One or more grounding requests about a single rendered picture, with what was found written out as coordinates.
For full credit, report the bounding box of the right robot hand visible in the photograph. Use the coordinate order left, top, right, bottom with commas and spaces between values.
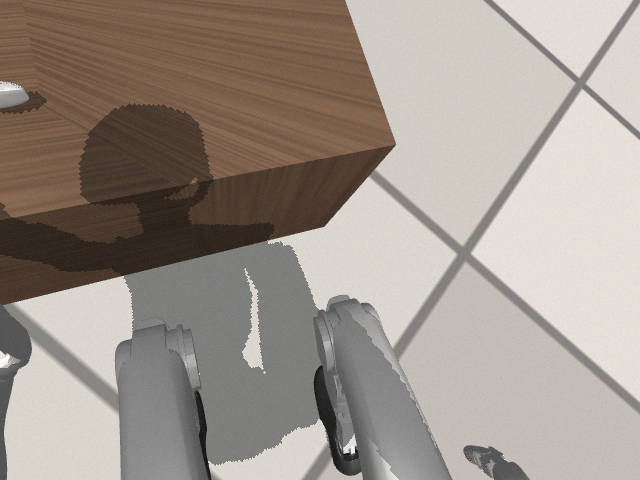
463, 445, 530, 480

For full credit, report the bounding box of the left robot foot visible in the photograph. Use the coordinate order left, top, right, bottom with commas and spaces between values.
194, 390, 211, 480

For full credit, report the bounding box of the left robot arm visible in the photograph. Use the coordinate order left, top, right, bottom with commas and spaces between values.
0, 304, 32, 480

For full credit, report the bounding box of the left robot hand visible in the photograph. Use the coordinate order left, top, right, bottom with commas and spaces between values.
0, 81, 29, 109

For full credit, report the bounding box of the right robot foot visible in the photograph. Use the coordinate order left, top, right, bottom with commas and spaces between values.
314, 365, 361, 476

